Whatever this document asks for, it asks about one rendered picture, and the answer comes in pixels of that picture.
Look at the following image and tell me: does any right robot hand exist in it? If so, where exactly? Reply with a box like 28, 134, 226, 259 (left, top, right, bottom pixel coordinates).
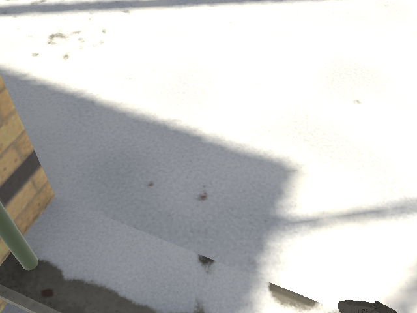
338, 300, 397, 313

